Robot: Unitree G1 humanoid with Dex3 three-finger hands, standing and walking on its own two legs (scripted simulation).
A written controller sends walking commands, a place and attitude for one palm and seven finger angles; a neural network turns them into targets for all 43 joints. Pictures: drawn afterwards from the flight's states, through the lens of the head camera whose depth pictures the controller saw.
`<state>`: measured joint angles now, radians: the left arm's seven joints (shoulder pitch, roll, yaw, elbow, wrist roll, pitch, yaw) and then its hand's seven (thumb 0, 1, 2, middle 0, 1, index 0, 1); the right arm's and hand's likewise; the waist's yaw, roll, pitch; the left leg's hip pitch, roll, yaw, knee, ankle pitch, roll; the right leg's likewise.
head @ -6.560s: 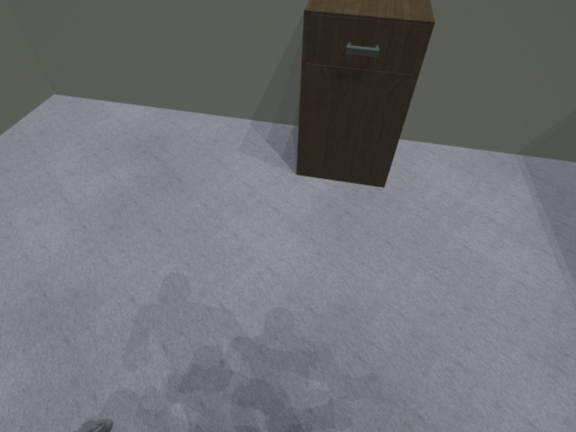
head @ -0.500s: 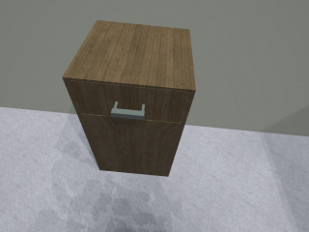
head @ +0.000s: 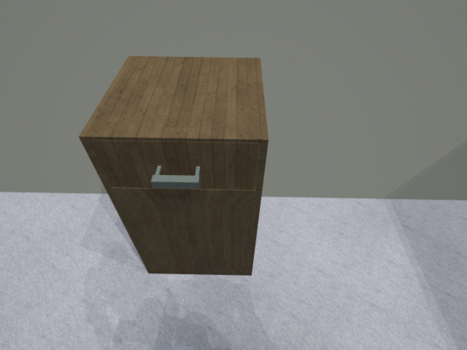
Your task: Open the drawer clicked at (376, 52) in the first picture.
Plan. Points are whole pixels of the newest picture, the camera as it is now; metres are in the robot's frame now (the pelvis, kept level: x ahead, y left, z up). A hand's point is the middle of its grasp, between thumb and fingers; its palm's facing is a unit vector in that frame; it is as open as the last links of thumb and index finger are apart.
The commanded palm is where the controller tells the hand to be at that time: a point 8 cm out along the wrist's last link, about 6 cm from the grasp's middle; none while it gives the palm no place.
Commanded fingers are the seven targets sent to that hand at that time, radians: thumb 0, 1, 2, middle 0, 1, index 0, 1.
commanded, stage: come to a stop and stand still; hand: left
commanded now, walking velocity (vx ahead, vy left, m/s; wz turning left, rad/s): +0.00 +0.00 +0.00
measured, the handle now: (177, 175) +0.55 +0.18 -0.08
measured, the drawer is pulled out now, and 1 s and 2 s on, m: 0.00 0.00 0.00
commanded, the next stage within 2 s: look again from close up in 0.36 s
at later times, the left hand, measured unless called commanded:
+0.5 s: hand out of the picture -0.01 +0.14 -0.18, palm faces +0.05 -0.99 -0.16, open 7.4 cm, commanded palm none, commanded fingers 0.00 0.90 0.90 -0.20 -0.30 -0.20 -0.30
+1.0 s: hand out of the picture +0.05 +0.21 -0.18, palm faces +0.01 -0.97 -0.22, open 7.4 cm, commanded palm none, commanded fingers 0.00 0.90 0.90 -0.20 -0.30 -0.20 -0.30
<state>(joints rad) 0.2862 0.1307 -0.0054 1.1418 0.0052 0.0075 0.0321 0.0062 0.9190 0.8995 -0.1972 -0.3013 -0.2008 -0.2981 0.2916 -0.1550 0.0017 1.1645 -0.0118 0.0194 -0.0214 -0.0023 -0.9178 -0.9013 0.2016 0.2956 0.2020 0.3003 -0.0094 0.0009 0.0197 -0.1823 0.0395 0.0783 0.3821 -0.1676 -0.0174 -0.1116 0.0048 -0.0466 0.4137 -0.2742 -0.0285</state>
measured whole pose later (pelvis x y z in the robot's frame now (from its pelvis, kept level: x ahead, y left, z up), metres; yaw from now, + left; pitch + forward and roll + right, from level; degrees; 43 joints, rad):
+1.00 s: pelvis +0.03 +0.02 -0.01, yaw +0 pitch -1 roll +0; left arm 0.28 0.19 -0.01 1.06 0.01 0.00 0.04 0.00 0.91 0.90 -0.19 -0.30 -0.20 -0.30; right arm 0.28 -0.17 0.03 1.09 -0.02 -0.01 -0.02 0.00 -0.92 -0.90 0.20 0.30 0.20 0.30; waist 0.00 -0.01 0.01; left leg -0.20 0.00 0.06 0.51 -0.30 0.02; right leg -0.12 -0.02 -0.03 0.50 -0.36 0.00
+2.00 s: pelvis +0.00 +0.00 -0.03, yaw +0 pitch +8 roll +1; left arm 0.23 0.41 0.00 0.06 0.98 -0.07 0.31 0.00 0.02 0.52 -0.28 -0.87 -0.28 -0.86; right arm 0.18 -0.25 -0.02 0.64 -0.05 0.09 -0.03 0.01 -0.90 -0.90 0.21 0.30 0.21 0.30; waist 0.04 0.05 -0.08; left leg -0.54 0.02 0.04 0.72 -0.32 -0.01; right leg -0.49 0.02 -0.03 0.76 -0.41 -0.05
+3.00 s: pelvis +0.00 +0.02 -0.01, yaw +1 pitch +4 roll +0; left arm -0.06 0.47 -0.05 0.09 0.93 0.00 0.14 0.00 -0.49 0.30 -0.32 -1.20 -0.32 -1.20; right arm 0.16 -0.26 -0.03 0.65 0.00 0.14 -0.02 0.01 -0.91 -0.90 0.20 0.30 0.20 0.30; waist 0.07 0.07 -0.02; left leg -0.35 -0.01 0.03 0.52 -0.24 0.02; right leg -0.29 0.00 -0.03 0.55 -0.32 -0.02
